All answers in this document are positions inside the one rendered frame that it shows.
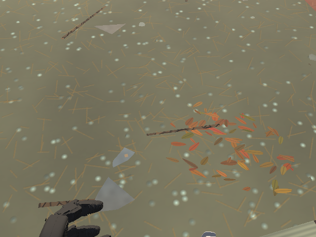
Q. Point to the robot left hand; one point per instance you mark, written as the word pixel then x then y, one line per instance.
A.
pixel 57 224

